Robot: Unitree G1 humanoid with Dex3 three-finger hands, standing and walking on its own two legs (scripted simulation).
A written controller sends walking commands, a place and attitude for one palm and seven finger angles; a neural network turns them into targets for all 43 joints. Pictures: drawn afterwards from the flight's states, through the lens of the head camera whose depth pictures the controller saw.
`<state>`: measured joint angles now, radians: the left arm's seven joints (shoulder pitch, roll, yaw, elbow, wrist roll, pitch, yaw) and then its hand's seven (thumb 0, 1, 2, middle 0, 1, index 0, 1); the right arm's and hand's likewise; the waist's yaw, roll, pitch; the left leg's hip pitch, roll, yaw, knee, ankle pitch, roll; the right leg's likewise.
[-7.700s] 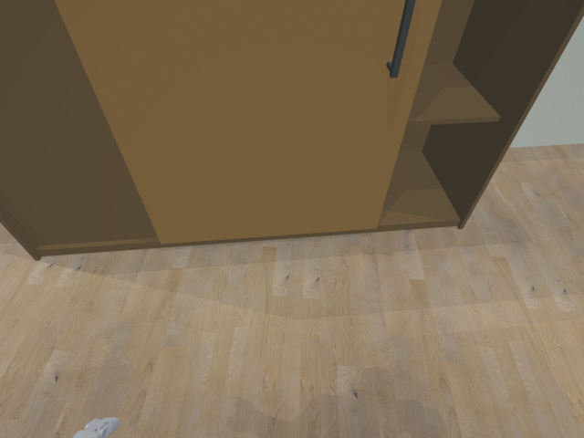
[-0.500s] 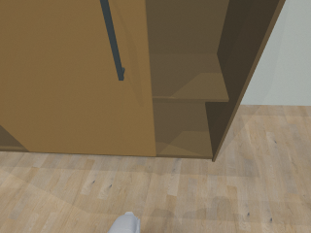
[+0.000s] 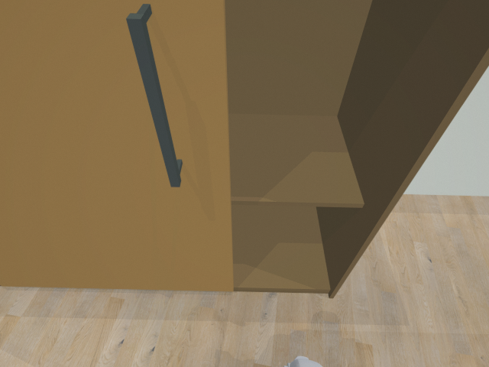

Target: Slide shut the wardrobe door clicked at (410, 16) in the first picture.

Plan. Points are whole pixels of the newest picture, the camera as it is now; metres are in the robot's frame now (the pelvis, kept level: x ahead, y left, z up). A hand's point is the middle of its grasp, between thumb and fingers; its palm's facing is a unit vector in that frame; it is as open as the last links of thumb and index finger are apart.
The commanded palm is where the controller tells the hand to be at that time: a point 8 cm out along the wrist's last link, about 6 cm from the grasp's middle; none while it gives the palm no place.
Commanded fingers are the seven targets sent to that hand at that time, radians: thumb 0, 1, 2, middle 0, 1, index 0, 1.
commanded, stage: come to a stop and stand still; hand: left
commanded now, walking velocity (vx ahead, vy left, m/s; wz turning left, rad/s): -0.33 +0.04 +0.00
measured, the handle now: (163, 112) +0.47 +0.17 +0.17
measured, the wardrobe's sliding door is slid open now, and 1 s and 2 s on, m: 0.40 0.40 0.40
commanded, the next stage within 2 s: none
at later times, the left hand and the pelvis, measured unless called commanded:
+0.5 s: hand out of the picture +0.05 +0.23 -0.18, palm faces +0.03 -0.95 -0.30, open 7.4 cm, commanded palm none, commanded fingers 0.00 0.90 0.90 -0.20 -0.30 -0.20 -0.30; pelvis -0.02 +0.02 -0.02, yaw +1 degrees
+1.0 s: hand out of the picture -0.05 +0.27 -0.18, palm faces -0.01 -0.98 -0.18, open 7.4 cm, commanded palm none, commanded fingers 0.00 0.90 0.90 -0.20 -0.30 -0.20 -0.30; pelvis -0.07 +0.10 +0.00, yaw -2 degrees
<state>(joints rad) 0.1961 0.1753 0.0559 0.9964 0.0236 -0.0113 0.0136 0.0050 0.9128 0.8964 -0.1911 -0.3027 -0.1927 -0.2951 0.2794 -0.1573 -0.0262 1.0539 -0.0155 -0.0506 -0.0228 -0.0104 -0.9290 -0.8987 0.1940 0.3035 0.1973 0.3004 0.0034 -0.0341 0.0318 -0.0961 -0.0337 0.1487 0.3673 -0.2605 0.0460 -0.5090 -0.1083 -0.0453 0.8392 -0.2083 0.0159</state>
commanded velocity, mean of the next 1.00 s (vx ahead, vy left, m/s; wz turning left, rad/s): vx -0.07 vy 0.04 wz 0.00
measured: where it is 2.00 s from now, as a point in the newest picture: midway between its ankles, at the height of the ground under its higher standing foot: outside the picture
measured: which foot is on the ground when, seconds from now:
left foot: down 0.00-0.10, up 0.12-0.48, down 0.50-1.00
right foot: up 0.00-0.06, down 0.08-0.50, up 0.52-0.66, down 0.68-1.00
